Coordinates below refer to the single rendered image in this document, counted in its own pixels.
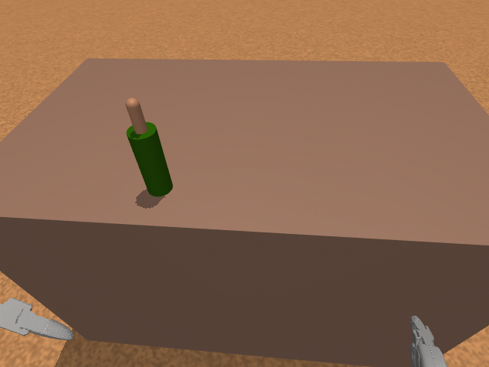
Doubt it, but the left robot hand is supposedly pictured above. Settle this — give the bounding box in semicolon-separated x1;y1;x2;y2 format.
0;297;74;340

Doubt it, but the bottle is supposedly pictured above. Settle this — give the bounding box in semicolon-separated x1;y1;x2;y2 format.
126;98;173;196

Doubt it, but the right robot hand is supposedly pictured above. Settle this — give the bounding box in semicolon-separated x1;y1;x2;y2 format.
410;316;448;367

